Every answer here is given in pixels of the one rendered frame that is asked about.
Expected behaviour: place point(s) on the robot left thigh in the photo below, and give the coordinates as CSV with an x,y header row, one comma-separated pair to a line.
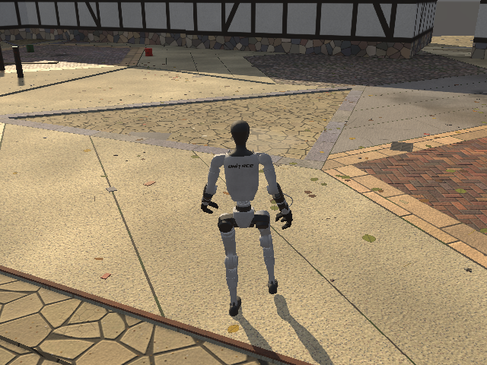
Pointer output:
x,y
226,227

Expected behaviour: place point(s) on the left robot hand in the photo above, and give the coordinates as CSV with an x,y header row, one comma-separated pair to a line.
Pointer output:
x,y
205,209

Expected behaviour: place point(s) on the robot left forearm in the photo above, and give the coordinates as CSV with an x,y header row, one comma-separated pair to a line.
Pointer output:
x,y
206,198

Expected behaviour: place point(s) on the right robot upper arm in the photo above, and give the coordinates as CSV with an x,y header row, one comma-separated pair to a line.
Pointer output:
x,y
269,172

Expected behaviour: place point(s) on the left robot upper arm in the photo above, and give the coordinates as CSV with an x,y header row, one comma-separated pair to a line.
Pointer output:
x,y
217,161

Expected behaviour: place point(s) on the right robot hand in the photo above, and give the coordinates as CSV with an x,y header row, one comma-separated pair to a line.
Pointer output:
x,y
286,217

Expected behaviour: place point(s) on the robot right forearm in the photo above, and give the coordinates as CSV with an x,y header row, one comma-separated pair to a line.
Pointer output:
x,y
280,201

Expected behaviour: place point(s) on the left robot foot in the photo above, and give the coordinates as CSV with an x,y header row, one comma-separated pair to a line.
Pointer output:
x,y
233,311

